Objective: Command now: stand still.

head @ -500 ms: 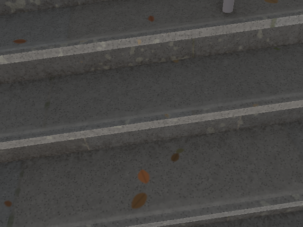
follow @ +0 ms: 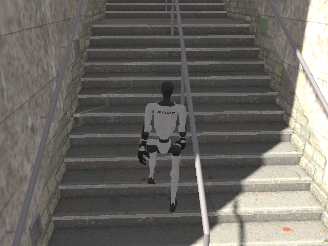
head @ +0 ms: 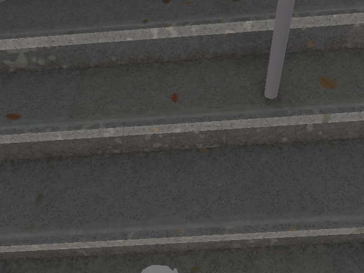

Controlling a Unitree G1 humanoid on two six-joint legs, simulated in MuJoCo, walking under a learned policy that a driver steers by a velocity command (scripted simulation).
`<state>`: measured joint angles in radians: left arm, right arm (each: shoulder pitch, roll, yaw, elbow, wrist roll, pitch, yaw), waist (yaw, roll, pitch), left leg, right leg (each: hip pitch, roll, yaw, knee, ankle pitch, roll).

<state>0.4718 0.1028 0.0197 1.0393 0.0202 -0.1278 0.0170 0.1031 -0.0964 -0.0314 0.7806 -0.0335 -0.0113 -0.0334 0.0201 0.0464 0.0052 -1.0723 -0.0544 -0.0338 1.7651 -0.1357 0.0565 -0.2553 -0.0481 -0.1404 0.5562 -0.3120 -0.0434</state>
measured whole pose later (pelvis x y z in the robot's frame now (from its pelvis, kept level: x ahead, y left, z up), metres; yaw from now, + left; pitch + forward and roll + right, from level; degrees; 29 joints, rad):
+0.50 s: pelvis +0.23 +0.10 +0.10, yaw +0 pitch +3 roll +2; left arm 0.20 0.22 0.08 0.75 0.03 -0.10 -0.01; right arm 0.19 -0.17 -0.05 0.83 -0.02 -0.04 -0.01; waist 0.01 -0.06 0.01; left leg -0.64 0.01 0.12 0.95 -0.37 0.05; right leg -0.65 0.04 0.10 1.77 -0.15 -0.06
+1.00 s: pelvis +0.39 +0.06 +0.17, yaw -2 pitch +2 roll -1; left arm -0.01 0.03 0.00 0.60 -0.01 0.01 0.03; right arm 0.42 -0.14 -0.06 0.98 -0.01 -0.05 -0.06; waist -0.06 0.03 0.05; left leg -0.01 0.08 0.11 0.23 -0.23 -0.01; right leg -0.92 -0.08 -0.09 1.31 -0.48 -0.03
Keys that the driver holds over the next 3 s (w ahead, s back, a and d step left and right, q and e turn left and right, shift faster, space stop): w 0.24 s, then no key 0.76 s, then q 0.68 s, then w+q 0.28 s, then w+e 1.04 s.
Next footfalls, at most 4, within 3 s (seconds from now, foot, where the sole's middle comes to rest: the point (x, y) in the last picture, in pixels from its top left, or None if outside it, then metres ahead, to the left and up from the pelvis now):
0.34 left None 0.35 0.20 -0.62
0.98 right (231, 215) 0.57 -0.07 -0.46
1.54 left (110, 267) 0.43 0.28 -0.49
1.94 right None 0.33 0.13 -0.62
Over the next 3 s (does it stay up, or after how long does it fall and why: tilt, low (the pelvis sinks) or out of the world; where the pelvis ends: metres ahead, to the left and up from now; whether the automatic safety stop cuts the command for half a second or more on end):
stays up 0.61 0.46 0.28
